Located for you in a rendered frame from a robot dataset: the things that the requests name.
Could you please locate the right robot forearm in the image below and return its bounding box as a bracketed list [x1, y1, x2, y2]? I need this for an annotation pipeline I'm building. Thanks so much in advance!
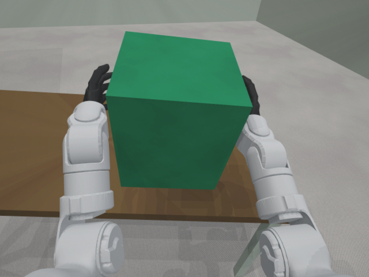
[236, 114, 331, 267]

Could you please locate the carton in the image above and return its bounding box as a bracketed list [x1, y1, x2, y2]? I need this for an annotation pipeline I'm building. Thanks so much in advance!
[106, 31, 253, 190]

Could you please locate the table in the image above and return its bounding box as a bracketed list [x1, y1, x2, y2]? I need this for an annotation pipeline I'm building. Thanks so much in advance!
[0, 90, 289, 277]

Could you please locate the right robot hand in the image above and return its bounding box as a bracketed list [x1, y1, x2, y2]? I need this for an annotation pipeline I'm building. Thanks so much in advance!
[242, 75, 260, 115]

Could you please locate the robot left upper arm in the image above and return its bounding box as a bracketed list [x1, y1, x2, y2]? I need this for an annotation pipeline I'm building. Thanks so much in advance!
[25, 221, 125, 277]

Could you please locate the left robot hand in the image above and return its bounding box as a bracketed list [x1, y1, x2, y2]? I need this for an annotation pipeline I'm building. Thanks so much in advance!
[83, 64, 113, 110]

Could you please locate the robot right upper arm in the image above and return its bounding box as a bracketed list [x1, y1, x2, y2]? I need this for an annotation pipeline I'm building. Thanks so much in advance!
[259, 224, 354, 277]

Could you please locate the left robot forearm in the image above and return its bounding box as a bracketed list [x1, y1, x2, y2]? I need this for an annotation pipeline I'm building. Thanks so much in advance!
[54, 101, 114, 266]

